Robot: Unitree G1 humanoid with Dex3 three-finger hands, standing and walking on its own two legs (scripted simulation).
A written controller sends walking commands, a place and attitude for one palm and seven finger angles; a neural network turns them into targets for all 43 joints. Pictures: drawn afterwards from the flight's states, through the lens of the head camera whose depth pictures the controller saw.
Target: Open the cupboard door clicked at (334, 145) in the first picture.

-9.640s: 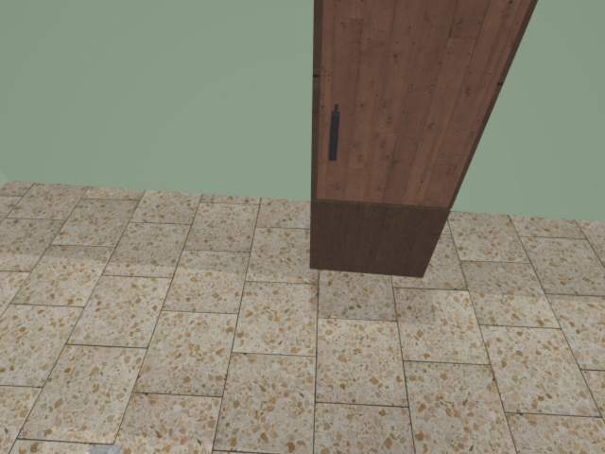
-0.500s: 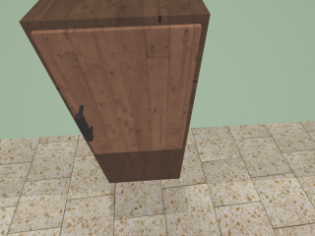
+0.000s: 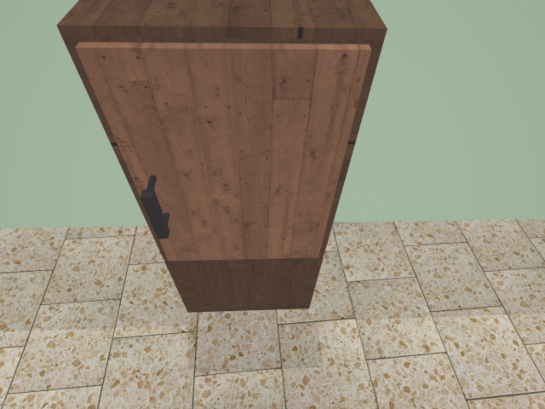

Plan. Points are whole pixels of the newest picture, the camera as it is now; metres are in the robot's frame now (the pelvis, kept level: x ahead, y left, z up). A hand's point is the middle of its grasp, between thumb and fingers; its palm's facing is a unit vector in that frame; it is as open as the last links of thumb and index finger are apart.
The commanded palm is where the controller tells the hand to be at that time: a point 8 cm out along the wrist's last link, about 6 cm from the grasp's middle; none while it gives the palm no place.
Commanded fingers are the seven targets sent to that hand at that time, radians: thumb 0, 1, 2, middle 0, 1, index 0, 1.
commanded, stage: come to a stop and stand still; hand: left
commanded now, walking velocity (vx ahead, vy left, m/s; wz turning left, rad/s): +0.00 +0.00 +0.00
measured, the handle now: (158, 207) +0.49 +0.27 -0.07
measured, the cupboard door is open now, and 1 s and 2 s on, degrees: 0 0 0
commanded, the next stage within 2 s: look again from close up in 0.02 s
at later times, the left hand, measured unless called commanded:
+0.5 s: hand out of the picture +0.06 +0.22 -0.16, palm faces -0.03 -0.95 -0.30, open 7.4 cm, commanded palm none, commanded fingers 0.00 0.90 0.90 -0.20 -0.30 -0.20 -0.30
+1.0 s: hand out of the picture +0.03 +0.21 -0.17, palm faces +0.00 -0.96 -0.28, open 7.4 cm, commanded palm none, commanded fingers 0.00 0.90 0.90 -0.20 -0.30 -0.20 -0.30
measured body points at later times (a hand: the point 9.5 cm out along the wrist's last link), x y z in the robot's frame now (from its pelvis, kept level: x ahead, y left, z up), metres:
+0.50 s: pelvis +0.00 -0.01 +0.01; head +0.02 +0.00 +0.46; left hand +0.06 +0.27 -0.14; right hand +0.10 -0.29 -0.13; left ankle +0.04 +0.12 -0.73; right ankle -0.06 -0.14 -0.73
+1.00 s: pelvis -0.01 +0.01 -0.01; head +0.01 +0.01 +0.44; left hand +0.03 +0.26 -0.15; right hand +0.08 -0.25 -0.15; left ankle +0.04 +0.10 -0.73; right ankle -0.06 -0.14 -0.73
